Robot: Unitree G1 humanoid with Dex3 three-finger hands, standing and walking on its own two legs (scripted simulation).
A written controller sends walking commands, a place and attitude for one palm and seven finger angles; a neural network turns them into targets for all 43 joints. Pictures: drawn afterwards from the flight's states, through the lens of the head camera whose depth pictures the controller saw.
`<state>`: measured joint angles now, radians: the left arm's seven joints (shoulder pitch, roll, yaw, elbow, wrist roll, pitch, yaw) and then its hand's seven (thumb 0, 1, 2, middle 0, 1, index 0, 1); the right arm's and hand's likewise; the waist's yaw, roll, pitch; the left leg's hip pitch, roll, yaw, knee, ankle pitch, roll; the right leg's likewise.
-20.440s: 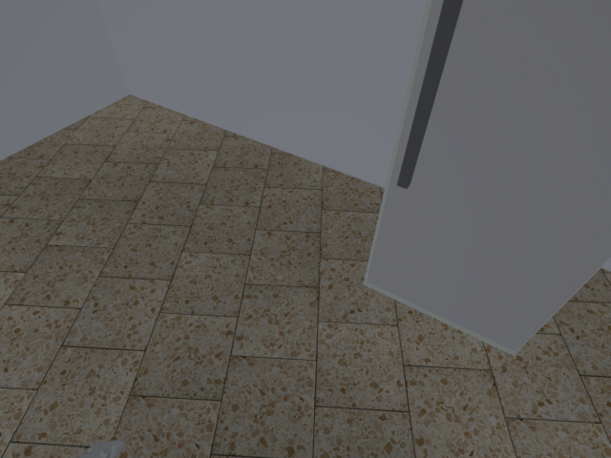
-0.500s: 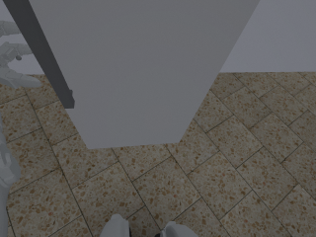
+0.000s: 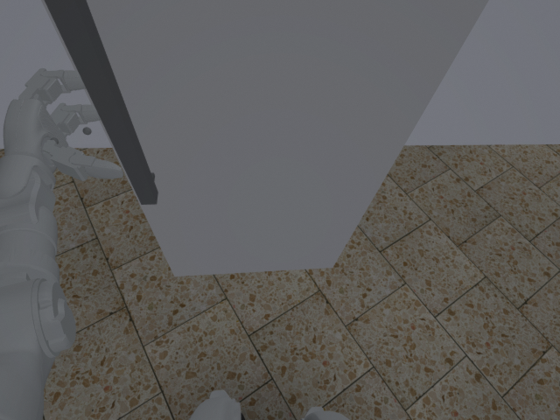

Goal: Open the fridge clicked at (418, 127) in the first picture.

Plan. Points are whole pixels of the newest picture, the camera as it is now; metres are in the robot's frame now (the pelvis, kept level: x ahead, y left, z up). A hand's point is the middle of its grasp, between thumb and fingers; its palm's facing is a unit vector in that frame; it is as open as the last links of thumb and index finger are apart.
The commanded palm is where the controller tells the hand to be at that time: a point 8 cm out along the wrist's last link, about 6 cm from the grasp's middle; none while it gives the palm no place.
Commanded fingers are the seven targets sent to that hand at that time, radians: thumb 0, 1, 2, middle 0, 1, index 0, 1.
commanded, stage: slide the fingers in behind the handle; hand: left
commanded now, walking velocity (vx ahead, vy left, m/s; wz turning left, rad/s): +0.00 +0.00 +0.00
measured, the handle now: (113, 95) +0.53 +0.22 +0.13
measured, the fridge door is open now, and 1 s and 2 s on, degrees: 0 0 0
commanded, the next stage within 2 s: grip the handle and tug to test in 1.18 s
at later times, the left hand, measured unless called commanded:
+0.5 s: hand (104, 133) +0.47 +0.22 +0.12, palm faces +0.08 -1.00 +0.01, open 14.1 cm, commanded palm +0.45 +0.26 +0.11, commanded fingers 0.00 -0.50 0.30 -0.30 -1.20 -0.30 -1.20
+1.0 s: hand (111, 129) +0.48 +0.22 +0.11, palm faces +0.09 -1.00 +0.00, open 14.0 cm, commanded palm +0.46 +0.26 +0.11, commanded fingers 0.00 -0.50 0.30 -0.30 -1.20 -0.30 -1.20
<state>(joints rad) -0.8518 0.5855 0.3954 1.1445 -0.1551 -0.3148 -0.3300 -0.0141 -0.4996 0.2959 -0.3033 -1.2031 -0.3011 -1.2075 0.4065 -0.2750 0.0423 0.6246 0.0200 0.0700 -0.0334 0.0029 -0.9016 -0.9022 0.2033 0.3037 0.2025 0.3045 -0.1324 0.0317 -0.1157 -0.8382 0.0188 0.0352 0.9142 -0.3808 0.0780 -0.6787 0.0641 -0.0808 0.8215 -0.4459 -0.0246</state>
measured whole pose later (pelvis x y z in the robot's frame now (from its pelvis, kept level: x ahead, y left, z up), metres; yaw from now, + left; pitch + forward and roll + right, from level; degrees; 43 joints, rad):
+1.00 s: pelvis -0.01 -0.03 +0.00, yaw +0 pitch +17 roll -3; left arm -0.86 0.59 0.42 1.17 -0.15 -0.32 -0.29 -0.01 -0.50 0.30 -0.30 -1.20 -0.30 -1.20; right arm 0.41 -0.28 0.04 0.63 0.03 0.06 -0.03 0.00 -0.90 -0.90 0.20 0.30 0.20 0.30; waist -0.15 0.03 -0.11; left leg -0.83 0.04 0.03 0.91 -0.37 0.05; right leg -0.69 0.08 -0.08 0.84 -0.45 -0.06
